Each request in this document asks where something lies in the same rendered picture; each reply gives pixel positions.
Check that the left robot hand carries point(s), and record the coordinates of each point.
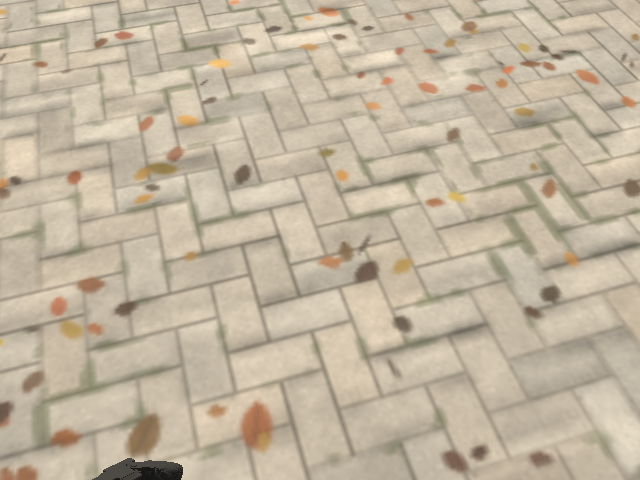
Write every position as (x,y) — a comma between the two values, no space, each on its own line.
(128,469)

